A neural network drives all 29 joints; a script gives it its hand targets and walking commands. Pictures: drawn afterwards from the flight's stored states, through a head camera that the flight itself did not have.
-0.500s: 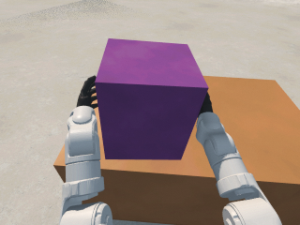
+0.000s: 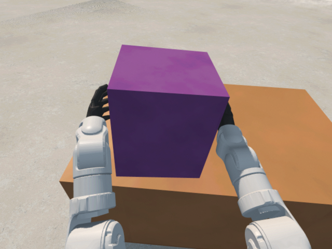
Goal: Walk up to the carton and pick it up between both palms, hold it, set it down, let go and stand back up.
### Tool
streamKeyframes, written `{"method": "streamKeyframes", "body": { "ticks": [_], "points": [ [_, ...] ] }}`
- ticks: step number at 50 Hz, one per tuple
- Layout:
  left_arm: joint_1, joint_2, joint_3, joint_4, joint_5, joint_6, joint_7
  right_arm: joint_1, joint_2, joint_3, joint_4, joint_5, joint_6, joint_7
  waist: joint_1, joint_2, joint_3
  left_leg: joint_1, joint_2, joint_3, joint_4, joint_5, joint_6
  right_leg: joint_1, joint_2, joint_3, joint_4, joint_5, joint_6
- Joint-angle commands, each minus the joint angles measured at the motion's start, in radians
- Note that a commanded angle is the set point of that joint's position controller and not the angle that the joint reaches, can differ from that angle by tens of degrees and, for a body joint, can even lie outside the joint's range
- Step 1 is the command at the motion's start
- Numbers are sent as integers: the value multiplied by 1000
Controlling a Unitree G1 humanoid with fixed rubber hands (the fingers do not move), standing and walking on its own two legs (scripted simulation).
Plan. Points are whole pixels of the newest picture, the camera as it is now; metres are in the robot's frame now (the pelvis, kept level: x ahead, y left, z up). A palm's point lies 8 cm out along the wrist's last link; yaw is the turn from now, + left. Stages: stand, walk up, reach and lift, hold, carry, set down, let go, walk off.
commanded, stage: hold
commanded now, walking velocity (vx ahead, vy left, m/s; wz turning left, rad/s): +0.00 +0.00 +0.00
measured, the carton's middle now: (162, 113) +0.40 +0.00 +0.16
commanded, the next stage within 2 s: none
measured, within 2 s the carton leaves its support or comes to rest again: neither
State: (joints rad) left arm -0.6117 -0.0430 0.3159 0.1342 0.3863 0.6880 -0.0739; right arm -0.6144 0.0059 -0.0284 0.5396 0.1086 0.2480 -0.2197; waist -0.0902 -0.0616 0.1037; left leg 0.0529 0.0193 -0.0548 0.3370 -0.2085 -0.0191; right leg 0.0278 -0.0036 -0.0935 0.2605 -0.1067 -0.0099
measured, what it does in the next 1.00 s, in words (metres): stands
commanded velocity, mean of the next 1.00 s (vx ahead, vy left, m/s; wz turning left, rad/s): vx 0.00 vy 0.00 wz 0.00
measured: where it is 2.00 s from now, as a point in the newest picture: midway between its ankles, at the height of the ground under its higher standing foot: outside the picture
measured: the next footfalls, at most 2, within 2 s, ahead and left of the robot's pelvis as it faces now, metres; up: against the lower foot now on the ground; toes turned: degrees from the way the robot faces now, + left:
none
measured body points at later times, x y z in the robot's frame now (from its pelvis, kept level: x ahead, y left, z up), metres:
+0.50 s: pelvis +0.00 +0.00 +0.00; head -0.03 +0.03 +0.45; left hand +0.38 +0.16 +0.18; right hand +0.37 -0.15 +0.16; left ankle +0.00 +0.13 -0.75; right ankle +0.04 -0.11 -0.75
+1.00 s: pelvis +0.00 +0.00 +0.00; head -0.04 +0.02 +0.45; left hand +0.38 +0.15 +0.19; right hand +0.37 -0.15 +0.16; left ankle +0.00 +0.13 -0.75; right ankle +0.04 -0.11 -0.75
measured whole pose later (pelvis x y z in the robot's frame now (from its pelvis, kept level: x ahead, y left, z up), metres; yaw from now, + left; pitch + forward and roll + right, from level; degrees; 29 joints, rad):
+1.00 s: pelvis +0.00 +0.00 +0.00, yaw +0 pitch -10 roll -1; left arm -0.62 -0.04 0.31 0.13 0.39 0.68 -0.07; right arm -0.62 0.01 -0.04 0.53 0.10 0.24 -0.22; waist -0.09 -0.06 0.10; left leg 0.05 0.02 -0.05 0.34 -0.20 -0.02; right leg 0.02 0.00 -0.09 0.26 -0.10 -0.01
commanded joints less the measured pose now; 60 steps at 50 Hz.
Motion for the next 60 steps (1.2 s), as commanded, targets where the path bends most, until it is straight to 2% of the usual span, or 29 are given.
{"method": "streamKeyframes", "body": {
  "ticks": [1, 3, 5, 10, 17, 19, 20, 22, 24, 25, 26, 27, 28, 30, 32, 33, 35, 38, 39, 40, 42, 46, 47, 48, 49, 52, 55, 58, 60],
  "points": [
    [-563, -544, -520, -92, -184, -60, -124, -774, 528, 360, -401, 80, -91, 119, -8, 93, -430, -62, -55, 82, -26, 316, -28, 238, 50, -18, 1, 149, 32],
    [-566, -552, -549, -143, -202, -77, -118, -735, 532, 392, -408, 95, -90, 114, -28, 98, -482, -37, -66, 79, -4, 379, -34, 233, 47, -23, 13, 233, 35],
    [-533, -527, -525, -144, -197, -67, -118, -731, 528, 409, -411, 96, -77, 108, -6, 88, -474, -54, -65, 75, 1, 399, -24, 275, 47, -4, 19, 281, 38],
    [-559, -494, -437, -49, -132, -36, -135, -685, 476, 312, -269, 42, -50, 131, -5, 78, -293, -136, -48, 89, -105, 105, -1, 196, 39, -21, -19, -22, 27],
    [-554, -558, -543, -161, -194, -62, -121, -754, 505, 373, -415, 103, -89, 114, -28, 128, -475, -18, -61, 73, -4, 407, -44, 233, 57, -20, 11, 204, 32],
    [-552, -524, -504, -121, -169, -50, -117, -714, 481, 345, -332, 81, -73, 116, -16, 137, -360, -36, -47, 79, -19, 342, -37, 180, 55, -18, -7, 107, 25],
    [-541, -497, -483, -87, -161, -41, -123, -682, 468, 333, -301, 61, -63, 120, -24, 94, -321, -58, -48, 77, -40, 281, -24, 191, 51, -16, -19, 76, 20],
    [-518, -502, -460, -76, -143, -33, -131, -683, 467, 331, -311, 56, -65, 121, -10, 104, -313, -90, -50, 92, -63, 246, -17, 213, 39, -21, -15, 71, 25],
    [-547, -509, -476, -109, -163, -38, -140, -669, 476, 320, -300, 51, -63, 122, -26, 68, -324, -84, -53, 85, -66, 253, -23, 210, 47, -22, -12, 89, 24],
    [-548, -528, -499, -104, -171, -43, -134, -709, 478, 328, -342, 66, -76, 127, -39, 118, -385, -66, -63, 90, -49, 277, -32, 223, 47, -26, -11, 110, 24],
    [-528, -509, -495, -118, -169, -47, -129, -716, 485, 351, -365, 75, -83, 128, -6, 105, -399, -62, -60, 88, -38, 322, -27, 224, 51, -17, -1, 145, 25],
    [-523, -520, -523, -163, -187, -49, -126, -706, 491, 374, -396, 96, -92, 121, -25, 111, -447, -20, -60, 84, -7, 399, -39, 236, 53, -18, 12, 229, 29],
    [-505, -523, -526, -145, -184, -45, -125, -718, 496, 398, -433, 105, -85, 115, -9, 114, -455, -21, -56, 78, 6, 439, -36, 260, 55, -13, 11, 250, 29],
    [-557, -524, -557, -210, -204, -58, -125, -733, 514, 418, -441, 115, -83, 107, -26, 109, -490, -24, -60, 78, 14, 440, -42, 286, 53, -16, 25, 284, 37],
    [-538, -507, -503, -181, -170, -54, -124, -684, 506, 402, -394, 93, -68, 109, 4, 79, -403, -41, -58, 82, -20, 352, -28, 242, 52, -14, 7, 213, 42],
    [-505, -501, -486, -113, -157, -40, -127, -670, 483, 385, -375, 81, -62, 109, -12, 91, -364, -67, -64, 82, -37, 312, -21, 248, 45, -15, -6, 175, 35],
    [-484, -501, -485, -129, -163, -32, -132, -690, 484, 389, -392, 91, -67, 111, -2, 78, -365, -55, -58, 89, -40, 313, -25, 244, 39, -16, 4, 182, 32],
    [-537, -516, -488, -113, -149, -29, -136, -694, 480, 346, -342, 67, -65, 117, -24, 107, -342, -56, -53, 92, -56, 245, -23, 203, 40, -16, -15, 80, 26],
    [-549, -494, -467, -103, -146, -36, -135, -679, 469, 339, -322, 49, -60, 121, -23, 77, -346, -67, -57, 89, -77, 200, -10, 206, 39, -17, -20, 48, 27],
    [-550, -515, -474, -107, -158, -41, -132, -736, 486, 346, -386, 60, -81, 124, 12, 91, -387, -92, -52, 94, -65, 220, -13, 218, 41, -15, -7, 70, 29],
    [-558, -536, -498, -112, -164, -48, -128, -741, 491, 339, -373, 60, -89, 128, -16, 100, -382, -78, -58, 88, -54, 253, -16, 223, 41, -20, -9, 88, 28],
    [-589, -530, -495, -83, -164, -52, -128, -767, 497, 314, -338, 43, -86, 131, -19, 94, -388, -86, -50, 91, -73, 180, -10, 199, 36, -19, -16, 19, 24],
    [-594, -516, -462, -71, -148, -53, -127, -773, 499, 317, -322, 38, -87, 132, 3, 90, -391, -90, -49, 98, -80, 168, -9, 197, 37, -25, -17, 8, 30],
    [-594, -515, -487, -71, -156, -54, -125, -762, 494, 306, -323, 38, -91, 134, -20, 98, -390, -82, -48, 93, -72, 192, -13, 197, 36, -20, -12, 12, 22],
    [-580, -517, -481, -82, -156, -56, -123, -770, 505, 319, -353, 56, -98, 133, 0, 106, -409, -78, -48, 95, -61, 234, -11, 217, 37, -22, -10, 55, 25],
    [-558, -494, -443, -50, -136, -52, -131, -721, 496, 327, -290, 52, -84, 127, -11, 82, -372, -61, -59, 97, -60, 244, -9, 212, 38, -21, -13, 97, 32],
    [-504, -499, -423, -67, -126, -38, -146, -729, 484, 349, -337, 64, -88, 118, 14, 64, -375, -79, -59, 104, -49, 278, -7, 269, 37, -19, -1, 165, 36],
    [-552, -478, -397, -22, -114, -43, -154, -710, 499, 309, -261, 27, -77, 115, -1, 56, -296, -122, -66, 112, -84, 139, 9, 218, 25, -14, -23, 58, 39],
    [-586, -491, -438, -87, -130, -54, -146, -748, 506, 327, -316, 42, -96, 123, 3, 95, -364, -116, -65, 105, -76, 167, 7, 244, 27, -14, -16, 58, 33]
  ]
}}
